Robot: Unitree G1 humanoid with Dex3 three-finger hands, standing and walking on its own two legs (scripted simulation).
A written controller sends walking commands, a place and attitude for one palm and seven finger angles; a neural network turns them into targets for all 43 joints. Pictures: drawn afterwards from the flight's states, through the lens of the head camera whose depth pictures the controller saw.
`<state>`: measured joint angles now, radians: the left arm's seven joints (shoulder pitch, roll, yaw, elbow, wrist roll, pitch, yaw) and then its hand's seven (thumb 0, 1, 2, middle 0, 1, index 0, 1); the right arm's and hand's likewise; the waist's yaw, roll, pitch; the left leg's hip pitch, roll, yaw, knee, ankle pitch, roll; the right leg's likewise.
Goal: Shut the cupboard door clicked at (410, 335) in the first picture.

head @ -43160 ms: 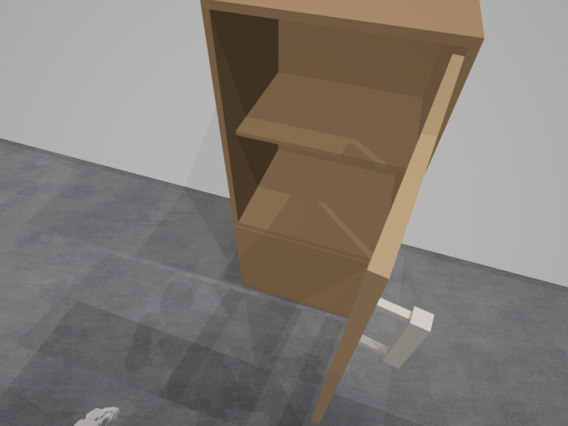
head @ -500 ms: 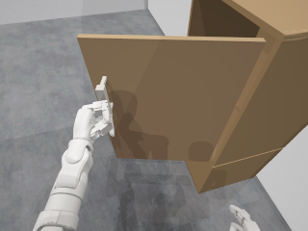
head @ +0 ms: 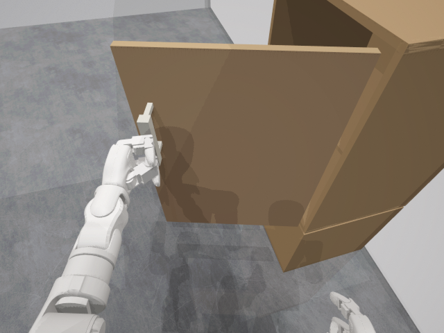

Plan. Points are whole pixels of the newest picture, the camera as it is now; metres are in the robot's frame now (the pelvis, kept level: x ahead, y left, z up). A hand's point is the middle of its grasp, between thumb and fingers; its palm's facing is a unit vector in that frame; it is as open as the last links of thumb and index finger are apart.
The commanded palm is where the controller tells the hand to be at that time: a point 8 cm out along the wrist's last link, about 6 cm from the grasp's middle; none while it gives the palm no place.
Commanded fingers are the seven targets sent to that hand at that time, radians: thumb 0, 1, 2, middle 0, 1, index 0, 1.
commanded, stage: push the door shut along its arc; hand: left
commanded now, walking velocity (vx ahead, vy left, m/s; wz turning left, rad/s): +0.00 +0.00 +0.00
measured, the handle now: (152, 135) +0.47 +0.16 +0.09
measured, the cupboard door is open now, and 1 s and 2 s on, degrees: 72 54 44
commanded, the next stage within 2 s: pull the fist back off the door in 1.68 s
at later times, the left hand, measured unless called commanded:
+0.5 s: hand (162, 141) +0.45 +0.14 +0.10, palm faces -0.17 -0.99 -0.02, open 3.4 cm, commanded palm +0.44 +0.17 +0.10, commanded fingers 0.00 0.90 0.90 -1.30 -1.50 -1.30 -1.50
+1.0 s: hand (185, 123) +0.51 +0.10 +0.09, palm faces -0.31 -0.95 -0.02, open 3.1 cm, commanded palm +0.51 +0.14 +0.10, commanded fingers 0.00 0.90 0.90 -1.30 -1.50 -1.30 -1.50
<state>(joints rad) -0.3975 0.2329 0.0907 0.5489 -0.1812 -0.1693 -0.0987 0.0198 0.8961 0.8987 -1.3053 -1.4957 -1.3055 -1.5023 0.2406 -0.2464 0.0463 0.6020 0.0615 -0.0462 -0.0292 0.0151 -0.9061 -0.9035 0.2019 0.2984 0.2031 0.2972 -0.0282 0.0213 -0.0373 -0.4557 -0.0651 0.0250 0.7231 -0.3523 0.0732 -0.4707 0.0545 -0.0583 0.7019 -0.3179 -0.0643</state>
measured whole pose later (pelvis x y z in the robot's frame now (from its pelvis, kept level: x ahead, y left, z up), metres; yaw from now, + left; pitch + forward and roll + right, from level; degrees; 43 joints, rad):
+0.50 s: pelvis +0.00 +0.01 -0.01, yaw +1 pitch +10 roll -1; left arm -0.79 0.30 0.11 1.02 -0.20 -0.30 -0.24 0.01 1.01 1.00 -1.30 -1.50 -1.30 -1.50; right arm 0.34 -0.28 0.03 0.67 0.06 -0.06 -0.01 0.01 -0.91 -0.90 0.20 0.30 0.20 0.30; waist -0.08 0.02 -0.06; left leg -0.59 -0.08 0.02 0.79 -0.37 0.09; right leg -0.60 0.04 -0.07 0.77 -0.34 -0.05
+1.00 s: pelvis +0.01 +0.02 -0.02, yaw +0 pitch +16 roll -2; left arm -1.03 0.36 0.14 1.23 -0.16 -0.31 -0.31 0.02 0.91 0.91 -1.30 -1.50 -1.30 -1.50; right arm 0.40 -0.29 0.02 0.70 0.03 -0.04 0.01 0.01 -0.91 -0.90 0.20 0.30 0.20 0.30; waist -0.16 0.04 -0.07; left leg -0.74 -0.07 0.02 0.87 -0.40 0.10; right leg -0.74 0.05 -0.07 0.82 -0.36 -0.04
